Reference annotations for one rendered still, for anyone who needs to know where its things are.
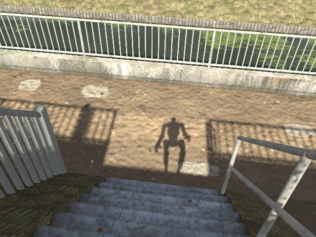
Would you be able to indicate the stairs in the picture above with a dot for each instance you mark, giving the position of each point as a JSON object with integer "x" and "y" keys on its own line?
{"x": 129, "y": 208}

